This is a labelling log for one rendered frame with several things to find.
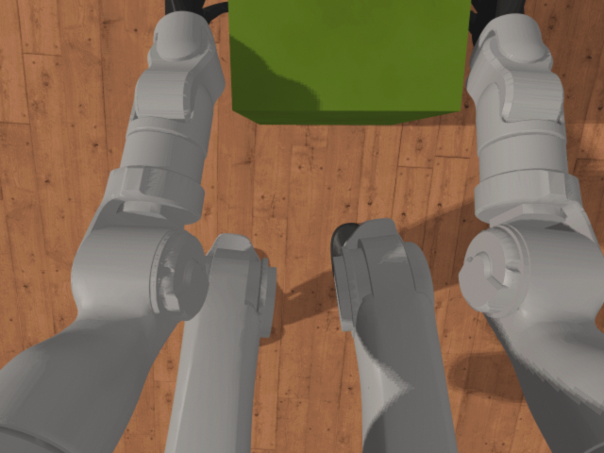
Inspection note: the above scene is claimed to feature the robot right forearm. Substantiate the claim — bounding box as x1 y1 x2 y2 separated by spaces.
465 13 604 258

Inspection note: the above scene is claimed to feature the left robot thigh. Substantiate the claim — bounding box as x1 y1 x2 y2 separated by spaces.
164 248 277 453

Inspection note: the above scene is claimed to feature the left robot hand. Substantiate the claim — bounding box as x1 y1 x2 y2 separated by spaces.
165 0 228 24

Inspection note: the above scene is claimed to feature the robot left forearm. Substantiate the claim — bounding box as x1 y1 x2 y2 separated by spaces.
71 11 226 296

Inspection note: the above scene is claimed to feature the robot right foot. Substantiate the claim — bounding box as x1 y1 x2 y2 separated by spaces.
330 223 359 276

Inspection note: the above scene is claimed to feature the right robot hand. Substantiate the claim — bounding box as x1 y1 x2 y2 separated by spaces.
468 0 526 47

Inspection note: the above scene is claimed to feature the robot left upper arm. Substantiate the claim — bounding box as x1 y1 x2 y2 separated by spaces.
0 225 210 453

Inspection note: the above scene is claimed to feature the carton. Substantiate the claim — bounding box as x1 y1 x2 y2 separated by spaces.
228 0 471 126

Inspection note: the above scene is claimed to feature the robot right upper arm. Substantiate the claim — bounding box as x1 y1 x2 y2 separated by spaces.
459 224 604 453

